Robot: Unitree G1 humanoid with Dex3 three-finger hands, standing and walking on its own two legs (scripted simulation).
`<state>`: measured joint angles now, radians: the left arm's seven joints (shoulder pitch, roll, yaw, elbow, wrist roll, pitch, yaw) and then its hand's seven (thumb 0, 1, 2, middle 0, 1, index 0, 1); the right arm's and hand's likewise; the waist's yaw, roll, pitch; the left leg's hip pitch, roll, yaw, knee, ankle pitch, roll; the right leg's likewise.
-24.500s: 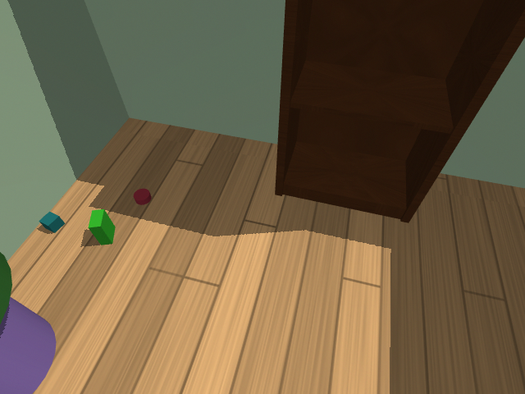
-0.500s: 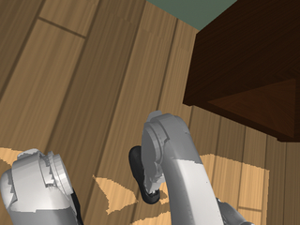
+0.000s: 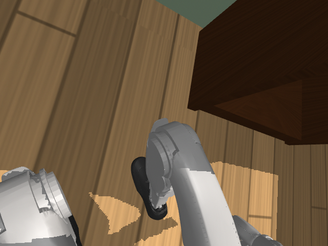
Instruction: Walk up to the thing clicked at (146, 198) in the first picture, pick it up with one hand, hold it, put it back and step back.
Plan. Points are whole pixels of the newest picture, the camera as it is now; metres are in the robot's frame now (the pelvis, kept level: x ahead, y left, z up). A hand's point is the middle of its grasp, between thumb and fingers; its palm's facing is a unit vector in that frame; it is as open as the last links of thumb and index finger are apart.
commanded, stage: rest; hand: left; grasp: from above
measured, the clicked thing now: out of the picture +0.46 +0.33 -0.27
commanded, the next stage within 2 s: open in 0.46 s
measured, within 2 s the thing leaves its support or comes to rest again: neither
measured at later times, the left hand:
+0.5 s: hand out of the picture +0.45 +0.31 -0.25, palm faces -0.43 -0.16 -0.89, open 9.2 cm
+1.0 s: hand out of the picture +0.45 +0.31 -0.25, palm faces -0.42 -0.14 -0.90, open 11.9 cm
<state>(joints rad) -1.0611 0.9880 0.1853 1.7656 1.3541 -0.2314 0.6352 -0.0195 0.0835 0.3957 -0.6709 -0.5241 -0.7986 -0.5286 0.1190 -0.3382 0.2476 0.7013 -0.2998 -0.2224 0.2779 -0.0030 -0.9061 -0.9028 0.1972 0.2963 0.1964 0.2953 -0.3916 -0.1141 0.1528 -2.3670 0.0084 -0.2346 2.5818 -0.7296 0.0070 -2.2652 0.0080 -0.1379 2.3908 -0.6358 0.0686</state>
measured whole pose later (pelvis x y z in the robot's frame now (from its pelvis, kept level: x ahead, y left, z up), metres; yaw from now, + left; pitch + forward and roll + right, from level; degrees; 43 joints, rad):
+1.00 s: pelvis -0.01 +0.00 +0.01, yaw -2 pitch +26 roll -15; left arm -1.09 1.04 0.12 1.79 1.31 -0.23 0.68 0.00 -0.16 0.69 -0.38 -0.75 -0.40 -0.74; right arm 0.08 -0.37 0.33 0.66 -0.29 -0.28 0.29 0.00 -0.90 -0.90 0.20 0.30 0.20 0.30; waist -0.41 -0.16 0.21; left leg -2.34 0.01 -0.27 2.57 -0.72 0.01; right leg -2.23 0.02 -0.17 2.35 -0.61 0.07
